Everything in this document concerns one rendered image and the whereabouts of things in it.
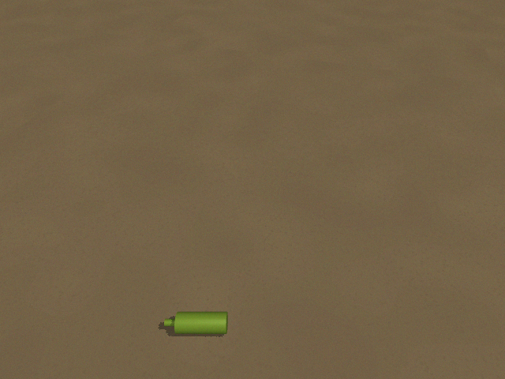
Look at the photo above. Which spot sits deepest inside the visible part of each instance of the bottle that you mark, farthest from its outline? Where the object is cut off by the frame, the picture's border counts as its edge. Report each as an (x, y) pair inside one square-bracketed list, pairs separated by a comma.
[(199, 323)]

